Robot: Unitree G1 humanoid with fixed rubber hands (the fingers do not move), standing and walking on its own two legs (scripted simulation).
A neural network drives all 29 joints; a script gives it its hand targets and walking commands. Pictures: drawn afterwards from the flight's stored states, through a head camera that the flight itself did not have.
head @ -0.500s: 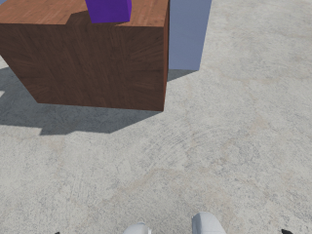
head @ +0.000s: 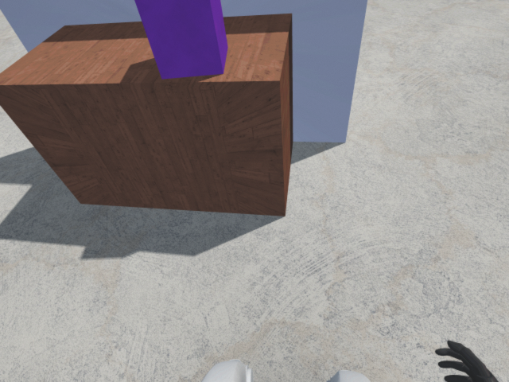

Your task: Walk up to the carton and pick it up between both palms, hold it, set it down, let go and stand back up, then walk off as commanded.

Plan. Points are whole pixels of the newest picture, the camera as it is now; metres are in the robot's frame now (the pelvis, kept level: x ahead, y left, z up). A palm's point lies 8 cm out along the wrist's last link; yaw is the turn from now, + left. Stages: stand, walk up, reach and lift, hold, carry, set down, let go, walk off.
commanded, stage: walk up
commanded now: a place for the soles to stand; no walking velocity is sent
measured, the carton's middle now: (187, 25) +1.12 +0.22 +0.10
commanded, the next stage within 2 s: none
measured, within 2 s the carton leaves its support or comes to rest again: neither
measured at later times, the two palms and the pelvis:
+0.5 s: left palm (80, 365) +0.19 +0.33 -0.08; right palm (451, 349) +0.20 -0.29 -0.11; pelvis +0.12 +0.03 -0.01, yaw +0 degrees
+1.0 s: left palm (46, 310) +0.29 +0.45 -0.09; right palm (376, 317) +0.25 -0.18 -0.11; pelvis +0.22 +0.14 -0.01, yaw -3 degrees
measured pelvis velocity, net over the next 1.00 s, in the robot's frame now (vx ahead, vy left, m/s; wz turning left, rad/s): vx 0.22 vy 0.14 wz -0.06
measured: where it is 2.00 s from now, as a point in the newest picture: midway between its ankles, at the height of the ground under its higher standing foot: (233, 377)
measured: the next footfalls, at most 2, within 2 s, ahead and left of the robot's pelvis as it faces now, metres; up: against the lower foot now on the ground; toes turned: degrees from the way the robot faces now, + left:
left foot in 0.06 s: +0.12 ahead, +0.13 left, +0.00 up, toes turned +1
right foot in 0.40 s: +0.23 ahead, -0.09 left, +0.00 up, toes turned -7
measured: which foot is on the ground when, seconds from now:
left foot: up 0.00-0.04, down 0.06-0.40, up 0.42-0.74, down 0.76-1.00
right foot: down 0.00-0.06, up 0.08-0.38, down 0.40-0.76, up 0.78-1.00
